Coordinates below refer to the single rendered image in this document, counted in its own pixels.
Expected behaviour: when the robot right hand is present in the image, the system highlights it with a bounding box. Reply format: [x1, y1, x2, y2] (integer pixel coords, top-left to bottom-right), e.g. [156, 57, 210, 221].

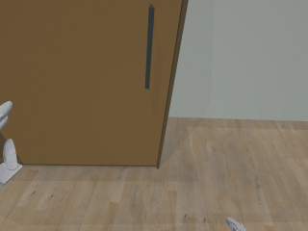
[226, 218, 246, 231]

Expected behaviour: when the robot left hand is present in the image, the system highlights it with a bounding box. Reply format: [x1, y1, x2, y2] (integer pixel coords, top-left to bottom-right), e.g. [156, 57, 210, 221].
[0, 101, 22, 187]

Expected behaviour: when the wardrobe door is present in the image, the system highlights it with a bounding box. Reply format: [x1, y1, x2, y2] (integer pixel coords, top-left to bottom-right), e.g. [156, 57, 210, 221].
[0, 0, 182, 166]
[0, 132, 19, 159]

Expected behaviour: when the handle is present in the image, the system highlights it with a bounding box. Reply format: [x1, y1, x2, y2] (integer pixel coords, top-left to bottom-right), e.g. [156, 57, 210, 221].
[144, 4, 155, 90]

